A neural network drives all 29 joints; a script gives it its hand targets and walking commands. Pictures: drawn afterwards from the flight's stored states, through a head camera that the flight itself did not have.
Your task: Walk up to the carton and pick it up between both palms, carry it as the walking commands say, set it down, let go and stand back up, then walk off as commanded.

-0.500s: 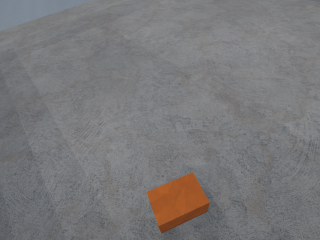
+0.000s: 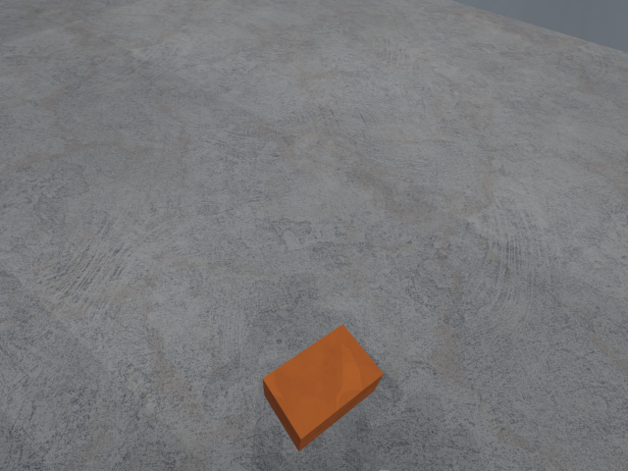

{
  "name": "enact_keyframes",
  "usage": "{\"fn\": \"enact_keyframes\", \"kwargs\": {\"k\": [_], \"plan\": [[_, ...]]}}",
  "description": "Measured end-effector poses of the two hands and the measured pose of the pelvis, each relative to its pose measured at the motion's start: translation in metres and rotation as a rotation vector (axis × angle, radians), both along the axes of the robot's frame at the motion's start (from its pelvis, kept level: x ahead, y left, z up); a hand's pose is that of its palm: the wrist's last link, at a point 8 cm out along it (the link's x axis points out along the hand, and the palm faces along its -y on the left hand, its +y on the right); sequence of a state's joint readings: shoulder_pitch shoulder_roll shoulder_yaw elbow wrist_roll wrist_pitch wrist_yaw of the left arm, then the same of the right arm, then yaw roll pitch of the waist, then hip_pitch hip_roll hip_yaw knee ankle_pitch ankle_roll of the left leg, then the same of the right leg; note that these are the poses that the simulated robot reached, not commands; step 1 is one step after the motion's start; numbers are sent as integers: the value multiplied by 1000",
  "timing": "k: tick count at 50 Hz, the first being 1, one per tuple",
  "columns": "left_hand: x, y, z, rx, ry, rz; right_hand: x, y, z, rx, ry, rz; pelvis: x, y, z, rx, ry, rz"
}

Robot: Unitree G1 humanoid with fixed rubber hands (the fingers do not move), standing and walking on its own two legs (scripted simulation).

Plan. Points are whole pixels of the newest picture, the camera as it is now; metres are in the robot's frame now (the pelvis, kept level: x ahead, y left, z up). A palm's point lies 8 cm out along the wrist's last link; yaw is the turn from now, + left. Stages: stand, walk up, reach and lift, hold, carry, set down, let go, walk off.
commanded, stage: walk off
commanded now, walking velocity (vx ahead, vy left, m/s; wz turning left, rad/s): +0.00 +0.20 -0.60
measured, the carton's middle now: (321, 385) +0.47 -0.02 -0.70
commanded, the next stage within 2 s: none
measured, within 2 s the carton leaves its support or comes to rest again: neither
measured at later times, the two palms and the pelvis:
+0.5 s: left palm (80, 452) +0.16 +0.32 -0.09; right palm out of the picture -0.01 -0.19 -0.13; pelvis +0.02 +0.08 +0.01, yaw -19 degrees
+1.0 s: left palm (57, 360) +0.29 +0.43 -0.14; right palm out of the picture +0.01 -0.04 -0.09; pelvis +0.08 +0.23 +0.00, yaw -36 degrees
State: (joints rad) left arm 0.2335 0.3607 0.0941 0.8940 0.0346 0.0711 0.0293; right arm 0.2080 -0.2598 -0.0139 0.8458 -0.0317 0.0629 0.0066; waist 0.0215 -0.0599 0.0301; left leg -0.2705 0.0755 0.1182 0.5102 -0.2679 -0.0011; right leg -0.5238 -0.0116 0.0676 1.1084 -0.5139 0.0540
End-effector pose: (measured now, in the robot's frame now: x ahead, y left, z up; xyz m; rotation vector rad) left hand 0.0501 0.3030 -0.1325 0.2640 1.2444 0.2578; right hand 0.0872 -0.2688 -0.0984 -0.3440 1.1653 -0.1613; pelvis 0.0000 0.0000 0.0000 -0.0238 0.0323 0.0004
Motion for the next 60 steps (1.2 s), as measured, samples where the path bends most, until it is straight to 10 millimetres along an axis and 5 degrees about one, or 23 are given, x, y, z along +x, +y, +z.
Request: {"fn": "enact_keyframes", "kwargs": {"k": [7,15,19,26,31,36,41,50,60], "plan": [[52,3,-1,-56,-17,-140,-32,31,-6,10,-30,-133,3,34,-1,18,5,-103],[128,-18,13,-37,-127,-329,-95,74,-60,113,61,-291,9,60,-18,45,-18,-206],[137,-20,24,-8,-173,-365,-115,89,-69,154,119,-337,12,66,-17,37,-31,-241],[109,23,44,42,-51,-357,-89,80,-31,125,23,-367,16,85,11,100,-32,-340],[109,67,52,89,-16,-376,-74,89,-26,106,-26,-398,23,113,12,109,-24,-383],[130,116,43,105,0,-391,-46,128,-25,114,-59,-399,37,148,4,79,-6,-426],[174,155,10,66,-18,-439,-36,168,-17,39,-75,-417,55,188,-10,45,3,-477],[237,126,-4,-55,11,-633,-75,224,8,-18,-74,-610,79,228,2,7,6,-622],[315,61,15,-79,-109,-870,-124,308,-45,104,-2,-829,101,255,-12,30,-20,-754]]}}
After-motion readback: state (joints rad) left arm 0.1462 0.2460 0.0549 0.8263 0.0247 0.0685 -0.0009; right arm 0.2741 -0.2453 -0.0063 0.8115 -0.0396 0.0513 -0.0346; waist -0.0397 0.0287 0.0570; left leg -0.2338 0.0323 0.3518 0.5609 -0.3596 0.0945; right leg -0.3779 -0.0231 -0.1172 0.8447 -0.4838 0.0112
